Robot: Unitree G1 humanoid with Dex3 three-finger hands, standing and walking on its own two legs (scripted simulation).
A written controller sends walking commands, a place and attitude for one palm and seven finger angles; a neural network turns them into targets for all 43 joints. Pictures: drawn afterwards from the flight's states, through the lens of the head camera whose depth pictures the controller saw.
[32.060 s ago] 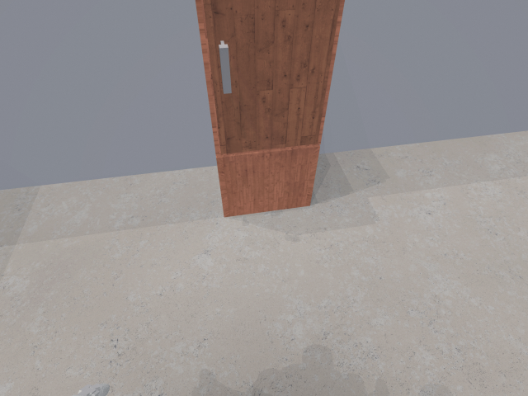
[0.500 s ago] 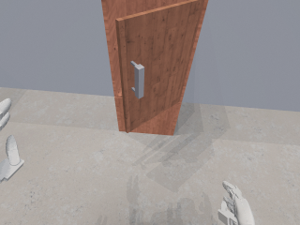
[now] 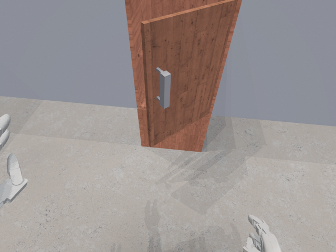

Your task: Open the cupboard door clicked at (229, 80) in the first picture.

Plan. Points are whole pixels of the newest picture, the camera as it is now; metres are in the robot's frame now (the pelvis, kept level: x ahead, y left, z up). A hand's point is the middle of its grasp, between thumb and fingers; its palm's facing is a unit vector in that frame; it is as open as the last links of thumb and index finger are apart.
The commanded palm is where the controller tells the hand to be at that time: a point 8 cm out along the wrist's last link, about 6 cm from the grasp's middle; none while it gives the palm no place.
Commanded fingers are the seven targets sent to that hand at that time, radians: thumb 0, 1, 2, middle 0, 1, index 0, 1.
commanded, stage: let the arm hang, fingers relaxed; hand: left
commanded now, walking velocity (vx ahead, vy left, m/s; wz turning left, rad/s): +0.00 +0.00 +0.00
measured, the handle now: (161, 87) +0.65 +0.07 +0.01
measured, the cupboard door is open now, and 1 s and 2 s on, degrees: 43 43 43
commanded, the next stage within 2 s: look to check the result in 1.12 s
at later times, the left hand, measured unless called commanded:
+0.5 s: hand out of the picture -0.04 +0.17 -0.18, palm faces +0.03 -0.98 -0.19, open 7.2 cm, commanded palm none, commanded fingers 0.00 0.90 0.90 -0.20 -0.30 -0.20 -0.30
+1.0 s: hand out of the picture +0.05 +0.17 -0.17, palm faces +0.03 -0.97 -0.24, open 7.4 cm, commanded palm none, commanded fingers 0.00 0.90 0.90 -0.20 -0.30 -0.20 -0.30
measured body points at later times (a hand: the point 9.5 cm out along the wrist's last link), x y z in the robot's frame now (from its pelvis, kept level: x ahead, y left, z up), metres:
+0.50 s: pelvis -0.01 -0.02 +0.00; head +0.02 +0.00 +0.44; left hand -0.04 +0.22 -0.16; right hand +0.01 -0.28 -0.15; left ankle +0.04 +0.08 -0.74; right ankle +0.01 -0.12 -0.74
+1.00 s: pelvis +0.01 -0.02 +0.00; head +0.02 -0.03 +0.45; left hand +0.05 +0.22 -0.15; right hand +0.05 -0.26 -0.16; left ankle +0.04 +0.08 -0.74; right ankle +0.01 -0.12 -0.74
